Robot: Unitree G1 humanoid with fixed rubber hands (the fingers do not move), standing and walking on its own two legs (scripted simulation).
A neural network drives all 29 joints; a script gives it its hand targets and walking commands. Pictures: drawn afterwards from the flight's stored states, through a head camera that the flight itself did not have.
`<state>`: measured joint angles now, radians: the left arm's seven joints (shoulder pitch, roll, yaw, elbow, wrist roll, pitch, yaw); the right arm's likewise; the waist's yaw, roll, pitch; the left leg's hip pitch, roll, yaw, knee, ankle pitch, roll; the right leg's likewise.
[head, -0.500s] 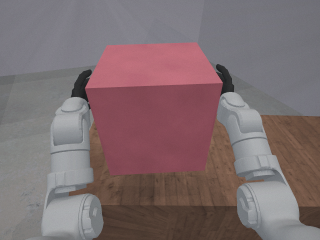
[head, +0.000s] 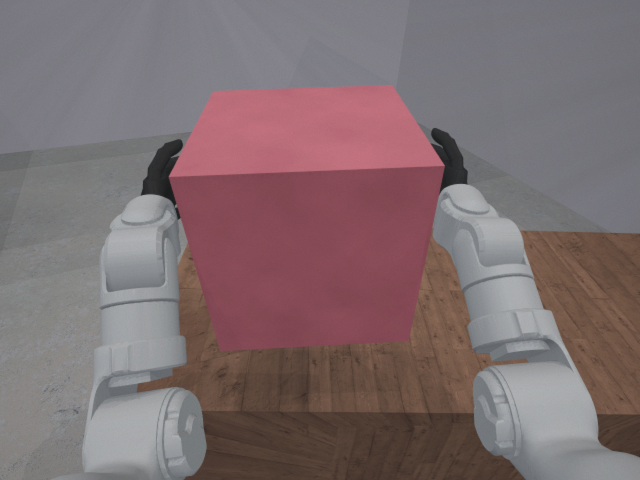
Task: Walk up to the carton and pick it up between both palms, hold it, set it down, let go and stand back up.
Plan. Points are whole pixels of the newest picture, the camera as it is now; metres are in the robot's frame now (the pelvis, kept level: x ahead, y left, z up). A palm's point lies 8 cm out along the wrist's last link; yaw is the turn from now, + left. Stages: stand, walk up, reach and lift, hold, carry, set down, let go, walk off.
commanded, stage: hold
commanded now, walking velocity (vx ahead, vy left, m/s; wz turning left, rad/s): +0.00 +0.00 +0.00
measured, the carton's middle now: (309, 213) +0.41 -0.02 +0.19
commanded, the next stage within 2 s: set down in 0.26 s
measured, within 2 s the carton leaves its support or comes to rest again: neither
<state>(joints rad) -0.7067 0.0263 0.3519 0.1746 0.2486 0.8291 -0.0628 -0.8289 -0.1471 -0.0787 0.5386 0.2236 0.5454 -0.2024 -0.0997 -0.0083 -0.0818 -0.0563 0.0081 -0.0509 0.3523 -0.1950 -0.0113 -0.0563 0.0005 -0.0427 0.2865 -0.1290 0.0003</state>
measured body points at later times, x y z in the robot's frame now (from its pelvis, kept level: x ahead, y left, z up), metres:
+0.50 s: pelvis +0.00 +0.00 +0.00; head -0.08 +0.02 +0.44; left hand +0.37 +0.16 +0.24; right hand +0.37 -0.18 +0.26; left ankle +0.01 +0.12 -0.75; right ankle +0.02 -0.12 -0.75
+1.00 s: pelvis +0.03 +0.01 +0.00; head +0.03 +0.05 +0.45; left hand +0.42 +0.16 +0.16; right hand +0.40 -0.18 +0.17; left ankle +0.01 +0.13 -0.75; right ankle +0.03 -0.12 -0.75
